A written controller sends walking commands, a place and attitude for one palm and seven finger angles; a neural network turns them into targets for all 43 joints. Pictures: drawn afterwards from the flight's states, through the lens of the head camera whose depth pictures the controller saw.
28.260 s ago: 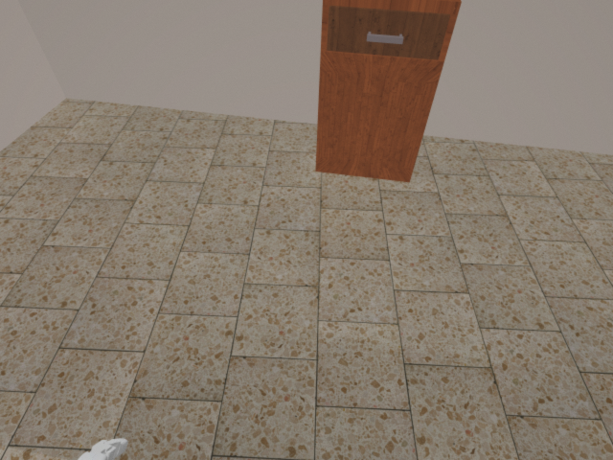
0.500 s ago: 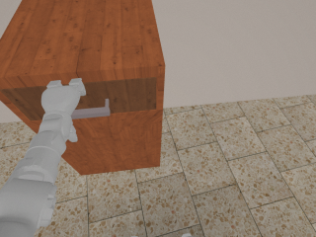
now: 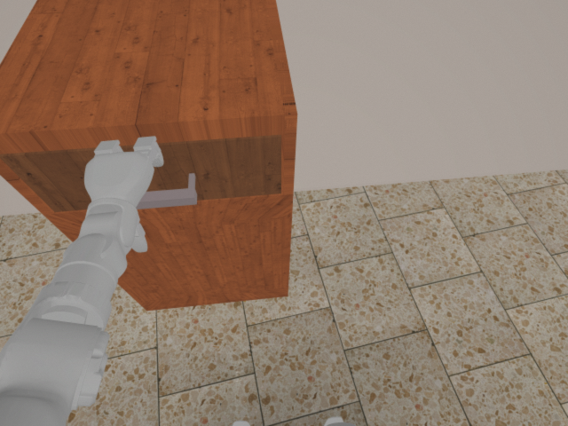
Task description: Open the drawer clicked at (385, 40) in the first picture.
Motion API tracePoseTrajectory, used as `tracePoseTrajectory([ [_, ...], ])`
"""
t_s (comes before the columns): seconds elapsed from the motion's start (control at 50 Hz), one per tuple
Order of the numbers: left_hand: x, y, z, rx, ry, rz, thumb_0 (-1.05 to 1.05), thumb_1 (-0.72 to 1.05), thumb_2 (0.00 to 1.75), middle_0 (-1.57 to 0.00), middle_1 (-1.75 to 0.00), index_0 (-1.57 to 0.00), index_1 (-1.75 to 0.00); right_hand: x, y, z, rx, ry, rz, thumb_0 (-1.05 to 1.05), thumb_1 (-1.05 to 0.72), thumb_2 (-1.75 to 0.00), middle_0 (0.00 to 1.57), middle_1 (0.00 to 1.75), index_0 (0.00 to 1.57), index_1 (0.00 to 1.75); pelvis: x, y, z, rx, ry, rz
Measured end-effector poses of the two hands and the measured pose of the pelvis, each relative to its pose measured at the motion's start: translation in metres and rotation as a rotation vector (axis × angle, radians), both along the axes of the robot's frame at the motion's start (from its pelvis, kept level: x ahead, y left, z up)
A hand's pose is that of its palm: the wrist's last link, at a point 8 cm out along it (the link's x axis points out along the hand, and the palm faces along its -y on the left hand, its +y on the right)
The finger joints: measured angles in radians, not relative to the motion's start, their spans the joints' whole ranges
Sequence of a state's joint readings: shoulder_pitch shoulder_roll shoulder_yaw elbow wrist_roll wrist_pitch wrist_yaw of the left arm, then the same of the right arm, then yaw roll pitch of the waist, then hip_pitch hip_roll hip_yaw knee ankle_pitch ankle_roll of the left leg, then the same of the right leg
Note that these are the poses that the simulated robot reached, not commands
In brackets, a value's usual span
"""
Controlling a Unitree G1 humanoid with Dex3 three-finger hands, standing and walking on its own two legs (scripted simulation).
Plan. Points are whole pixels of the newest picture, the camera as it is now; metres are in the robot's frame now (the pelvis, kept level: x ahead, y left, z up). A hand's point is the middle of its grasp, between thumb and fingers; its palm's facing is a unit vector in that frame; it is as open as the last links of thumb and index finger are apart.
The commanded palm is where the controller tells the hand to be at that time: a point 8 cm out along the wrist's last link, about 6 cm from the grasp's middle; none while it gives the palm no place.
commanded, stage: lower the fingers behind the handle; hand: left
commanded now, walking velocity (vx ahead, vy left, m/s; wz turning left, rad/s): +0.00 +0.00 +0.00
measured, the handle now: (157, 190) +0.50 +0.22 -0.03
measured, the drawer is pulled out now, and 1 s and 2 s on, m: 0.00 0.00 0.00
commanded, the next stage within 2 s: close the thumb around the handle in 1.40 s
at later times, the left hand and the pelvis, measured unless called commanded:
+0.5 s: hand (146, 209) +0.46 +0.23 -0.02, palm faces +0.00 -0.02 -1.00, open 13.7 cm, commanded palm +0.44 +0.23 +0.04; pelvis -0.01 -0.01 -0.02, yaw +0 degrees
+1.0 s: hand (149, 221) +0.45 +0.23 -0.05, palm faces -0.03 -0.04 -1.00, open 13.8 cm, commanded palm +0.43 +0.23 +0.00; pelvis -0.02 +0.00 -0.04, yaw -1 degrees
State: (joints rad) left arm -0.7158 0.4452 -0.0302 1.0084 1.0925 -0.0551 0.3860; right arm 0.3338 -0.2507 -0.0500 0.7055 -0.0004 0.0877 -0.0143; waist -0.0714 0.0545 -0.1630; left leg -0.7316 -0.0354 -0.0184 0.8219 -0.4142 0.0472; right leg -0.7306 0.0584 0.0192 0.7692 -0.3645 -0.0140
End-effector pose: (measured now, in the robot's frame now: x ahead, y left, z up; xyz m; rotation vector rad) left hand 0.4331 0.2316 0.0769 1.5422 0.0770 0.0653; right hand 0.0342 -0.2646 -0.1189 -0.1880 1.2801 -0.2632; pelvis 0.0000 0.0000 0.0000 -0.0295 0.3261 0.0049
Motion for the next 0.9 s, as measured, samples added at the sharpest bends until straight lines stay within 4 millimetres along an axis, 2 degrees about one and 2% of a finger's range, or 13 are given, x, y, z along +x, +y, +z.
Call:
tracePoseTrajectory([
  [0.1,0.001,-0.002,-0.001,0.018,0.013,0.020,0.00,-0.49,0.30,-0.33,-1.20,-0.32,-1.24,0.002,0.002,-0.002,0.013,-0.005,0.003,0.00,-0.91,-0.90,0.20,0.30,0.20,0.30,-0.001,-0.003,-0.001,0.002,0.004,0.002],
  [0.24,-0.001,-0.005,-0.024,0.007,0.108,0.020,0.00,-0.49,0.30,-0.32,-1.20,-0.32,-1.22,-0.003,-0.002,-0.002,-0.003,-0.007,-0.008,0.00,-0.91,-0.90,0.20,0.30,0.20,0.30,-0.003,-0.006,-0.003,0.003,0.014,-0.002],
  [0.34,0.002,-0.007,-0.033,-0.021,0.066,-0.031,0.00,-0.49,0.30,-0.32,-1.20,-0.32,-1.21,-0.012,-0.009,-0.005,-0.034,0.020,-0.010,0.00,-0.91,-0.90,0.20,0.30,0.20,0.30,-0.003,-0.007,-0.010,0.002,0.043,-0.004],
  [0.48,0.001,-0.005,-0.039,0.001,-0.013,-0.019,0.00,-0.49,0.30,-0.36,-1.23,-0.34,-1.22,-0.020,-0.012,-0.016,-0.030,0.063,-0.004,0.00,-0.91,-0.90,0.20,0.30,0.20,0.30,-0.005,-0.006,-0.019,-0.002,0.073,-0.004],
  [0.56,0.001,-0.001,-0.044,0.025,0.013,0.039,0.00,-0.49,0.30,-0.35,-1.22,-0.34,-1.23,-0.021,-0.009,-0.018,-0.013,0.062,-0.008,0.00,-0.91,-0.90,0.20,0.30,0.20,0.30,-0.006,-0.006,-0.018,-0.001,0.070,-0.004],
  [0.76,0.002,-0.003,-0.042,0.024,0.062,0.038,0.00,-0.49,0.30,-0.31,-1.22,-0.33,-1.21,-0.025,-0.005,-0.015,-0.015,0.040,-0.009,0.00,-0.91,-0.90,0.20,0.30,0.20,0.30,-0.011,-0.006,-0.018,-0.003,0.063,0.000],
  [0.9,0.000,-0.002,-0.066,-0.002,0.102,0.008,0.00,-0.49,0.30,-0.31,-1.21,-0.32,-1.20,-0.033,-0.008,-0.020,-0.038,0.048,-0.008,0.00,-0.91,-0.90,0.20,0.30,0.20,0.30,-0.016,-0.005,-0.027,-0.005,0.091,-0.005],
])
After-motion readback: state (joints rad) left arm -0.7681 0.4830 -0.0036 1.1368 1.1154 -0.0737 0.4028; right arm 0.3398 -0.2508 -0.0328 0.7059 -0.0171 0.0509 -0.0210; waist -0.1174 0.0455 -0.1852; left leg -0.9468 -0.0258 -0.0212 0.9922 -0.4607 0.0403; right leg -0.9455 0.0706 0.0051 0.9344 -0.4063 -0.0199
